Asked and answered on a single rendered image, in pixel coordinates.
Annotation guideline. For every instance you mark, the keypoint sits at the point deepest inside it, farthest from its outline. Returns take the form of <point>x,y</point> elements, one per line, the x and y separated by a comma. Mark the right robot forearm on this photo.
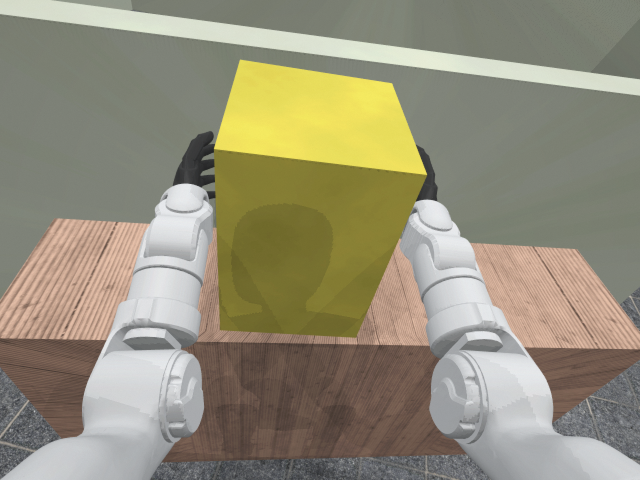
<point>459,310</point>

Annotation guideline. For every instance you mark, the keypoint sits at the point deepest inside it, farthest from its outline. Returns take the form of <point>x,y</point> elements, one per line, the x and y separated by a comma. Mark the robot right hand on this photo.
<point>429,188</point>

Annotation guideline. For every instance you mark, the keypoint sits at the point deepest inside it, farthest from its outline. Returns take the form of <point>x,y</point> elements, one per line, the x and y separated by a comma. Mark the robot left hand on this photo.
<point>191,167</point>

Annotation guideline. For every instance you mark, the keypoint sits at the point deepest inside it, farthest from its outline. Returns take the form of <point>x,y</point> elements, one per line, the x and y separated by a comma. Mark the carton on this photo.
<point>316,175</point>

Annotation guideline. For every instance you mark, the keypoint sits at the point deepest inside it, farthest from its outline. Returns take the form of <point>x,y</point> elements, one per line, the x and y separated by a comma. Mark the pedestal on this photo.
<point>286,396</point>

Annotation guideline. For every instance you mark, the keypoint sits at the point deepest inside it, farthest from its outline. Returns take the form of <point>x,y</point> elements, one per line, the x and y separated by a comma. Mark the right robot upper arm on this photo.
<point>498,408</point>

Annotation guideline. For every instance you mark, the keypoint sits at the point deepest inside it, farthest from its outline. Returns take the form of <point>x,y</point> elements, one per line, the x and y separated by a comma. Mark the left robot upper arm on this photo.
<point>138,404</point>

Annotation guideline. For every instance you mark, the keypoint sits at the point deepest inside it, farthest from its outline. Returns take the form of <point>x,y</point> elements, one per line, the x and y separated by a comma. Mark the left robot forearm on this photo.
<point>161,311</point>

